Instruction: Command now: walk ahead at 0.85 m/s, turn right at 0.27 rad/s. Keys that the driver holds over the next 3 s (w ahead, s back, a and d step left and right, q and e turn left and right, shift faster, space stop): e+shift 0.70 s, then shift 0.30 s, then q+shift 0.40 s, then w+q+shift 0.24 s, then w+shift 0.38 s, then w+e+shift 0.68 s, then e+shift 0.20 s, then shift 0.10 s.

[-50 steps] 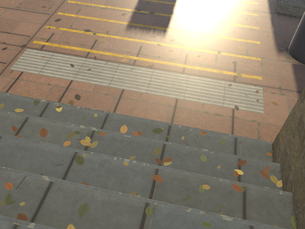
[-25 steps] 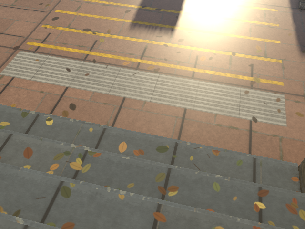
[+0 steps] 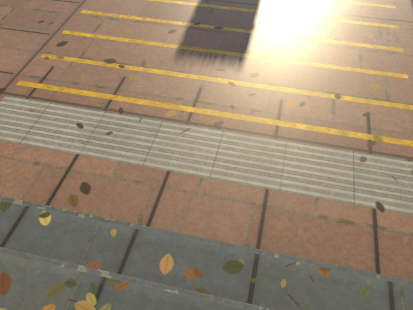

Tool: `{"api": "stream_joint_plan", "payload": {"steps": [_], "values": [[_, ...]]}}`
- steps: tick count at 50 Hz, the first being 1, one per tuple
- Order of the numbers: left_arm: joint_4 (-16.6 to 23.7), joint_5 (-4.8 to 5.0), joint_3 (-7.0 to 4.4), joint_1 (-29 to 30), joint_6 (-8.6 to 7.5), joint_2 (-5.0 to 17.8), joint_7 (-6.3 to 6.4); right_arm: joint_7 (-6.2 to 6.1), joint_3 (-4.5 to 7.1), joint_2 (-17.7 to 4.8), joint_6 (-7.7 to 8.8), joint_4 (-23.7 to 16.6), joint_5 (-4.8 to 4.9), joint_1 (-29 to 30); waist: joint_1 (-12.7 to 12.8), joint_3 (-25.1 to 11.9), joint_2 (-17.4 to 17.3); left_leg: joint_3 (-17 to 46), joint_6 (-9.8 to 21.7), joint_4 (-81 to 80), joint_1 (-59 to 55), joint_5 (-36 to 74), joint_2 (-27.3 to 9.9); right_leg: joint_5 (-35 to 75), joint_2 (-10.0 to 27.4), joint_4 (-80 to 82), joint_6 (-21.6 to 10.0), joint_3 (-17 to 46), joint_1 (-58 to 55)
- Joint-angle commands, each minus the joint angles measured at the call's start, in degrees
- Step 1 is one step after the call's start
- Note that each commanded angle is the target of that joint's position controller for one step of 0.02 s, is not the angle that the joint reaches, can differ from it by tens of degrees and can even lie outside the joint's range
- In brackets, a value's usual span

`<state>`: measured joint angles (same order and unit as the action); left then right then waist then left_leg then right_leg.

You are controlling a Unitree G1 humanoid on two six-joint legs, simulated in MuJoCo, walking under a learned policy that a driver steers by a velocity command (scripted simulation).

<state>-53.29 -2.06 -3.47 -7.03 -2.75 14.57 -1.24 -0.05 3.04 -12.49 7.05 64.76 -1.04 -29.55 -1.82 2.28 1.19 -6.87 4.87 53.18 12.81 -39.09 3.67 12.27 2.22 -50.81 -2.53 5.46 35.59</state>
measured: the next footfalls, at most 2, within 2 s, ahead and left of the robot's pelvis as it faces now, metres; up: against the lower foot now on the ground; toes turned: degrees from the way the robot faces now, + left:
right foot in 0.10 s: +0.20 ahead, -0.08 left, -0.14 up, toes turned -3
left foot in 0.44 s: +0.50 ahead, +0.09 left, -0.28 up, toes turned -18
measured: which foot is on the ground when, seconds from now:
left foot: down 0.00-0.10, up 0.12-0.42, down 0.44-0.84, up 0.86-1.00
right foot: up 0.00-0.08, down 0.10-0.44, up 0.46-0.80, down 0.82-1.00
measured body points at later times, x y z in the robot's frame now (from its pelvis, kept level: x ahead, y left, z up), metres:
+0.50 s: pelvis +0.36 +0.00 -0.22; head +0.36 +0.00 +0.23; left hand +0.43 +0.24 -0.35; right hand +0.40 -0.27 -0.33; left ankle +0.46 +0.10 -0.96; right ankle +0.19 -0.08 -0.73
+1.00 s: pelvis +0.38 -0.08 -0.23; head +0.38 -0.10 +0.22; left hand +0.65 +0.04 -0.32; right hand +0.29 -0.37 -0.34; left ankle +0.51 +0.03 -0.87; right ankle +0.37 -0.17 -0.96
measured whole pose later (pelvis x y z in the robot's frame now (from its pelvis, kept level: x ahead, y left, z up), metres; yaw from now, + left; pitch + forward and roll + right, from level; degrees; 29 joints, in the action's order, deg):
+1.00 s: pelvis +0.38 -0.08 -0.23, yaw -43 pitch +2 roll +2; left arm -38.6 -1.0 -3.2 -17.1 -4.3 16.8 -4.4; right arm -2.4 3.0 -15.5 5.5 40.1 -3.0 -14.8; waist -0.4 -1.4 0.2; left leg 0.7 -5.3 70.1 37.0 -28.9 -4.0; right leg -13.6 -0.3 -36.7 -4.7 -3.3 25.2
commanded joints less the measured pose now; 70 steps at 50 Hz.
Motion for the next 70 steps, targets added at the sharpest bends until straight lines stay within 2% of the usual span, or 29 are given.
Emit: {"api": "stream_joint_plan", "payload": {"steps": [1, 3, 5, 6, 7, 8, 11, 14, 20, 22, 23, 24, 25, 28, 33, 38, 41, 43, 44, 45, 47, 50, 52, 53, 56, 59, 62, 67, 70], "values": [[0.2, 0.82, 1.48, -2.3, -0.17, -0.5, -1.1, -0.75, 0.48, -6.3, 2.56, -6.0, 1.54, 8.9, 2.9, 5.8, -4.3, 5.2, 2.6, -14.6, 27.4, 20.8, -9.5, 15.5, -4.7, 11.4, -0.3, -11.5, -27.2], [-0.1, -0.26, 1.3, -4.8, -0.33, 0.8, -0.15, -1.03, 0.07, -4.7, 1.15, -4.1, 0.73, 3.9, 1.4, 5.0, -2.2, 1.3, 0.9, -0.1, 19.8, 37.6, -8.7, 14.6, -8.6, 13.6, -1.8, -19.7, -31.1], [-9.5, -0.88, -0.64, -35.8, -0.16, 4.8, 0.3, -1.53, 1.32, -10.8, -0.12, -5.5, 0.52, 12.4, 19.1, -6.5, -2.8, -3.5, -1.9, 37.5, 16.2, 62.0, -8.1, 15.3, -5.9, 21.4, -8.1, -14.4, -48.7], [-16.9, -6.72, -2.21, -54.4, -3.21, 12.7, -0.8, 5.52, -3.45, -0.1, -0.01, -10.2, -9.68, 2.2, 18.0, -5.3, 23.9, 7.4, -9.2, 67.7, 39.8, -1.9, -2.9, 32.0, 6.4, 19.8, -18.7, 7.1, -73.5], [-13.2, -4.03, -2.89, -43.8, -3.36, 16.0, -0.95, 9.06, -2.45, -3.3, 1.33, -12.8, -5.55, 10.1, 16.9, -10.6, -2.9, 17.2, -10.6, 57.1, 47.4, 1.5, -2.3, 44.9, 17.4, 15.4, -24.2, 28.4, -71.6], [-9.7, -3.99, -3.63, -31.0, -4.67, 17.5, -1.09, 7.68, -0.9, -7.2, 1.81, -18.0, -2.12, 16.1, 11.8, -3.0, -8.9, 17.1, -10.6, 49.2, 51.5, 1.7, -4.1, 44.8, 19.1, 17.4, -23.5, 25.2, -61.9], [-2.1, -3.13, 1.51, -8.4, -7.53, 1.6, -2.06, 0.44, -0.54, -7.5, 0.57, -20.3, -4.18, 12.5, -0.2, 0.9, 5.4, 17.6, -9.1, 16.0, 34.1, 15.7, -9.8, 34.0, 13.8, 22.6, -22.3, 20.0, -23.4], [2.4, -2.82, -0.09, -5.3, -7.08, 8.6, -2.66, 0.22, -4.38, 0.4, -1.38, -20.0, -3.25, 10.5, -5.3, -1.1, -4.2, 8.0, -8.9, 7.0, 1.1, 43.3, -6.0, 17.1, -3.2, 15.7, -12.4, 10.6, 9.6], [3.5, 0.38, 1.39, -23.6, -4.83, 8.5, 0.45, 3.03, -2.89, -4.5, -2.9, -19.4, -2.02, 10.1, 0.8, 3.2, -2.4, 6.1, -6.1, -39.0, -12.8, 67.8, -3.9, -27.1, -11.1, -6.6, -4.3, 14.2, 1.3], [8.1, 1.1, 4.64, -24.9, -3.46, 2.3, -1.95, 2.55, 0.38, -12.7, -1.75, -15.7, -1.39, -3.3, -2.9, -8.0, -5.1, 12.2, 6.4, -35.9, -32.6, 86.9, -17.9, -14.2, -9.5, -25.0, 1.3, 15.3, 1.6], [8.7, 0.56, 6.5, -39.0, -3.78, -8.2, -3.11, 3.02, 1.56, -15.8, -2.29, -16.9, -1.33, -6.2, 2.4, -32.6, -19.7, 24.1, 26.0, -10.0, -63.2, 135.4, -38.0, -60.1, -14.7, -53.1, 5.7, 5.2, 17.2], [10.0, 2.78, 4.83, -39.0, -3.05, 0.1, -3.32, 3.67, 2.09, -15.3, -3.31, -18.1, -6.12, -10.0, -4.3, -36.7, -12.2, 30.5, 31.4, -9.0, -66.8, 136.3, -42.9, -74.2, -14.0, -72.7, 8.4, 3.1, 29.2], [14.2, 2.69, 3.91, -27.1, -1.55, 2.9, -3.36, 2.5, 2.74, -16.2, -3.68, -18.3, -7.75, -8.4, -6.1, -22.9, -5.2, 25.3, 23.1, -12.5, -52.3, 118.1, -38.2, -68.4, -10.0, -76.3, 8.3, 0.5, 37.6], [21.8, -3.53, 6.17, -14.9, 1.19, -2.7, -2.34, 0.0, 1.92, -11.9, -2.02, -23.5, -1.03, 17.4, 5.8, -4.5, -5.9, 10.9, 15.1, -33.3, 4.5, 75.7, -29.9, -50.4, 1.9, -55.3, 9.0, -2.9, 14.3], [21.5, -1.65, 4.92, -16.2, 2.54, -0.9, -4.78, -5.84, 2.46, -10.4, 2.76, -21.0, -6.44, 11.5, 2.9, -1.3, -4.7, 1.3, 6.0, -32.5, 7.4, 38.5, -25.8, -27.8, 4.2, -43.5, 5.2, -1.5, 13.5], [22.3, -1.36, 2.46, -6.3, 3.92, 2.7, -5.35, -4.48, 4.61, -14.5, 1.22, -23.1, -5.09, 12.6, -1.5, 4.3, -7.5, 3.3, 2.2, -40.0, 9.0, 3.5, -28.9, -25.3, 3.1, -4.0, 3.9, -10.2, -0.8], [20.2, 1.02, -1.11, -5.7, 0.6, 7.4, -3.15, -2.75, 3.7, -12.2, 0.75, -23.2, -3.82, 11.4, 0.0, -0.4, -6.1, 1.9, 0.2, -30.9, 7.0, 13.5, -29.0, -12.3, -3.3, 16.4, -3.7, -11.7, -19.3], [17.9, 0.45, -4.78, -25.8, -1.06, 18.8, -0.79, -1.91, 0.27, -0.8, 2.05, -32.0, -5.51, 10.1, 4.3, -29.6, 14.7, -5.3, -10.6, 6.6, 27.0, -7.9, -11.8, 19.6, 21.7, 21.4, -26.9, 24.9, -61.2], [16.6, -4.16, -3.63, -31.3, -2.2, 14.3, -2.45, -2.1, 1.04, -5.7, 1.32, -34.0, -0.78, 20.3, 12.6, -19.9, 2.6, 10.3, -10.9, 8.0, 41.0, -4.4, -4.9, 4.4, 23.4, 25.6, -23.3, 33.9, -57.0], [14.7, -3.01, -3.15, -30.1, -2.88, 11.6, -2.93, -2.75, 1.41, -6.9, 0.98, -34.0, 1.18, 23.2, 12.7, -7.0, 3.9, 13.4, -10.5, 8.7, 46.3, -0.8, -6.2, -9.2, 20.7, 27.2, -14.9, 27.8, -46.9], [17.5, 3.62, -1.98, -13.2, -2.32, 9.7, -3.39, -3.57, 1.98, -10.6, 0.37, -30.5, -1.31, 16.7, 3.1, -4.4, 9.1, 10.8, -10.5, 12.8, 36.2, 5.4, -11.2, -14.6, 16.6, 28.1, -11.3, 15.7, -25.8], [15.1, 0.21, -1.55, -11.6, -1.88, 9.2, -2.7, -1.28, 1.27, -8.0, -3.64, -22.5, -2.17, 3.3, -1.1, -3.4, 2.9, 8.8, -10.0, 31.3, 25.6, 17.6, -6.5, -29.7, 11.9, 33.7, -10.2, 10.1, -3.3], [12.4, 0.79, 1.16, -8.1, -2.85, 3.5, -3.42, 2.68, -0.24, -3.6, -4.49, -17.9, -0.77, -3.0, -3.8, -2.8, 1.1, 10.5, -10.7, 29.5, 23.4, 23.6, -7.2, -35.2, 8.9, 32.6, -4.8, 4.0, -0.3], [15.2, 2.15, 0.8, -5.8, -0.22, 3.2, 0.41, 1.22, -0.1, -2.3, -7.94, -22.7, 1.29, 9.5, -1.8, -9.4, -1.5, 9.5, -8.8, 23.7, 20.7, 26.3, -4.4, -16.1, 12.8, 31.9, -6.9, 4.1, -9.5], [12.0, 0.96, 1.89, -4.0, -3.36, 6.0, -2.61, 5.7, 0.52, -6.6, -3.17, -19.9, -0.68, 3.6, -1.6, -3.5, 1.2, 10.2, -12.8, 13.2, 21.1, 30.8, -10.5, -34.5, 11.5, 30.5, -3.2, 0.6, -6.2], [9.6, 0.49, -1.52, -16.5, -3.09, 13.6, 1.62, 2.02, 0.62, -8.0, -2.87, -27.1, -2.01, 17.3, 9.0, -5.1, 5.7, 7.5, -11.8, 8.0, 35.0, 21.8, -8.4, -34.7, 20.8, 33.1, -15.8, 10.8, -25.6], [6.7, 1.06, -0.58, -25.1, -2.25, 6.0, 5.08, -1.03, -2.53, -1.4, -4.08, -27.0, -2.46, 17.2, 12.2, -4.6, 4.1, 8.2, -9.5, 1.4, 43.4, 17.3, -10.4, -26.9, 25.9, 34.5, -20.2, 14.0, -37.5], [13.7, -3.27, -2.46, -8.4, -4.58, 8.6, 6.98, 2.94, -0.91, -2.5, -4.25, -23.9, -4.97, 8.9, 3.7, -5.2, 4.4, -2.0, -6.2, 3.9, 11.4, 22.0, -6.0, -25.2, 16.7, 35.3, -10.4, -9.8, -12.6], [12.2, -2.35, -3.8, -11.2, -4.33, 9.8, 8.08, 4.64, 0.12, -2.7, -4.12, -26.2, -2.15, 13.6, 5.9, -3.3, 5.1, 0.0, -4.9, -12.0, 11.8, 20.6, -7.6, -23.5, 21.5, 33.4, -7.0, -9.0, -23.6]]}}
Over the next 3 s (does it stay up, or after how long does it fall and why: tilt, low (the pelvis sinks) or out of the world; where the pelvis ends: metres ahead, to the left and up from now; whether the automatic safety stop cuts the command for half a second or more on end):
stays up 1.51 -0.41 -0.50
